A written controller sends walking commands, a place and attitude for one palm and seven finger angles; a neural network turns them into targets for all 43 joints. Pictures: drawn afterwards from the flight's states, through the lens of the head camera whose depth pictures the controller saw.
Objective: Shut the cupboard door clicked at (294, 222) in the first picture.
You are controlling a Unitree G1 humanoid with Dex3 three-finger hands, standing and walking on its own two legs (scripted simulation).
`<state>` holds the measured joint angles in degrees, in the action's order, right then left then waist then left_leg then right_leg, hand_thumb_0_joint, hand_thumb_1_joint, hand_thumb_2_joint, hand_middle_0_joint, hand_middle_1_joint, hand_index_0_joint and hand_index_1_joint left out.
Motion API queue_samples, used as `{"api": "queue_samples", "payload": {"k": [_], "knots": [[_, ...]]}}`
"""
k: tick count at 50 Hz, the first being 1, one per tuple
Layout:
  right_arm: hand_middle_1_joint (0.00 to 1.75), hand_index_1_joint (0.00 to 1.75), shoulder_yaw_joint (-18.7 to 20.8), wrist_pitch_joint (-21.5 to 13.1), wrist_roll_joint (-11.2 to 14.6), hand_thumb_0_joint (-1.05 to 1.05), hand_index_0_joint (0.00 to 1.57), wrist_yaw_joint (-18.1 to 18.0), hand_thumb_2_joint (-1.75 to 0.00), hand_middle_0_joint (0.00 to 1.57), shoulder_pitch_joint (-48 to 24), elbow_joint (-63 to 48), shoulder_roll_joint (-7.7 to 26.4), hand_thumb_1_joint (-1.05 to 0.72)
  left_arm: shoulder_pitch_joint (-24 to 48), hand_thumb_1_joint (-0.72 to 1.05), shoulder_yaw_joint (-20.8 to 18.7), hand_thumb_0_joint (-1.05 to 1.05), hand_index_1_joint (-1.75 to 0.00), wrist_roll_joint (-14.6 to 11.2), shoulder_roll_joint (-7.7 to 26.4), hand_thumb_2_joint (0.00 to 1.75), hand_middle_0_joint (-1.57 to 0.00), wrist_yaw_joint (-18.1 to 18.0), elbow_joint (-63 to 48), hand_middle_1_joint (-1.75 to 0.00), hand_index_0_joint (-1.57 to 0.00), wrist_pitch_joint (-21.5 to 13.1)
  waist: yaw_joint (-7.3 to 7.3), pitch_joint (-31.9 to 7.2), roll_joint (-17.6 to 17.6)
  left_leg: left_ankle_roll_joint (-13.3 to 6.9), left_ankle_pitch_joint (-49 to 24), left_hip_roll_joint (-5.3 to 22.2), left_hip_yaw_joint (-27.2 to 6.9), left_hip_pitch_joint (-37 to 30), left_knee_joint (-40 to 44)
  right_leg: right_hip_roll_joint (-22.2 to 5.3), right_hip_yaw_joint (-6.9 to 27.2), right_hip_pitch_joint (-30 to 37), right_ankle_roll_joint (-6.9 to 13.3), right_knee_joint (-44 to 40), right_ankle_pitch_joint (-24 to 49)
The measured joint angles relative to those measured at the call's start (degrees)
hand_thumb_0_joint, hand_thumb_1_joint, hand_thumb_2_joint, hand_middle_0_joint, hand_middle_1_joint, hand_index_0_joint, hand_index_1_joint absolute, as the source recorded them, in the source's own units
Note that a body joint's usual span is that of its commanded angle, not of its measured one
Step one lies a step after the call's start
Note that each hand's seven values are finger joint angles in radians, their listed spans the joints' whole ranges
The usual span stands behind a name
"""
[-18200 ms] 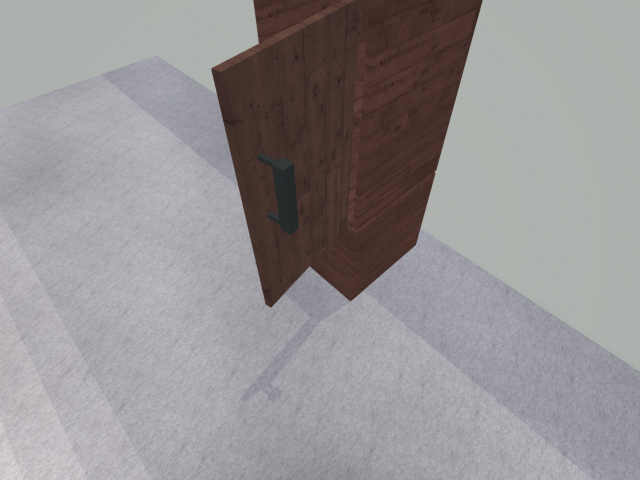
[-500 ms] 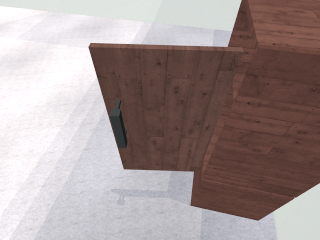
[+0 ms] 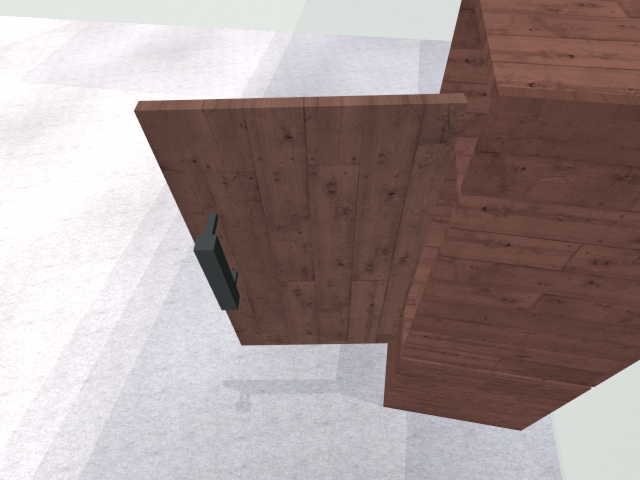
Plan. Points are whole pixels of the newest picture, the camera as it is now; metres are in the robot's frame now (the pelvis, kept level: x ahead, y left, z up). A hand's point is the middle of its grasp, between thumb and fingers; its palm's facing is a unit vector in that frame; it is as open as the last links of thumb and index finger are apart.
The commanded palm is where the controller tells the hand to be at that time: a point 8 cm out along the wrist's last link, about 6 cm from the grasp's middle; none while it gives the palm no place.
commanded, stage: come to a stop and stand still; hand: left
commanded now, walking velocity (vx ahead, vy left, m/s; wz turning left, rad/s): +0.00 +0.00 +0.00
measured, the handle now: (221, 263) +0.39 +0.17 +0.02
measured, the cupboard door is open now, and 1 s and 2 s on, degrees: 100 100 100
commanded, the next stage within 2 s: look again from close up in 0.80 s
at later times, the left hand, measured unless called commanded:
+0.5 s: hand out of the picture +0.01 +0.13 -0.17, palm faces +0.03 -0.97 -0.22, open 7.3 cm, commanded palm none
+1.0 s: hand out of the picture -0.01 +0.11 -0.17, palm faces +0.05 -0.98 -0.21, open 7.3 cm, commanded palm none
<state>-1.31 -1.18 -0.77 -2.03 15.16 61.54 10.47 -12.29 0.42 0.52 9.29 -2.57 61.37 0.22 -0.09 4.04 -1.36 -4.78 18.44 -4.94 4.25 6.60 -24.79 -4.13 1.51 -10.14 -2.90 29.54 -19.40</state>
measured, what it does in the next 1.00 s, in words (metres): shifts its weight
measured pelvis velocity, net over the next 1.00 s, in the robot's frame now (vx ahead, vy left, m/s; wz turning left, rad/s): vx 0.00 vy -0.06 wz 0.02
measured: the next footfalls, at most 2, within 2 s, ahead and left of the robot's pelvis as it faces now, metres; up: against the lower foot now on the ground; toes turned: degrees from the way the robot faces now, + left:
none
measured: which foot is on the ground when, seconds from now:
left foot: down 0.00-1.00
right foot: down 0.00-1.00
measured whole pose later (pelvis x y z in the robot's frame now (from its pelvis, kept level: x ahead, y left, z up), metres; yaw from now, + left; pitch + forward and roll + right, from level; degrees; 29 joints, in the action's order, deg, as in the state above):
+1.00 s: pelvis +0.00 -0.06 +0.01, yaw +1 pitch +0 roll +1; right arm -1.1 -0.7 -0.4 -2.4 15.2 65.1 8.3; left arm -15.8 0.6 0.4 8.4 -2.6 63.5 -1.1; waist 0.6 3.4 -0.2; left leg 0.8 16.5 0.5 1.5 5.0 -21.7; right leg 1.2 -1.6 -7.4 2.4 25.0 -17.4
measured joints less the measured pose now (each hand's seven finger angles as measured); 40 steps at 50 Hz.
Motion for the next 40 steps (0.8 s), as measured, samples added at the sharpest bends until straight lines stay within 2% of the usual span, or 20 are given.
{"api": "queue_samples", "payload": {"k": [23, 40], "knots": [[0.30, 0.30, 0.3, 0.3, 0.3, 0.00, 0.20, -0.2, -0.90, 0.20, -1.8, 2.2, -0.5, -0.91, -2.0, 0.91, 0.3, 0.00, -0.30, 0.0, -0.6, 0.90, -0.20, 0.1, 1.9, -0.30, -0.20, -0.9, 0.52, -0.2, 0.5, 3.8, -1.1, 3.6, -1.8, -1.1, 2.3, 3.5, -2.1, 1.7, 3.5, -3.0, 1.0], [0.30, 0.30, 0.2, 0.5, 0.4, 0.01, 0.20, -0.3, -0.90, 0.20, -0.8, 3.4, -1.5, -0.91, -3.1, 0.91, 0.3, 0.00, -0.30, -0.1, -0.7, 0.90, -0.20, 0.0, 2.1, -0.30, -0.20, -1.3, 0.64, -0.5, 1.0, 5.3, -1.6, 5.1, -2.6, -1.5, 2.9, 5.0, -2.9, 2.5, 5.0, -4.2, 1.6]]}}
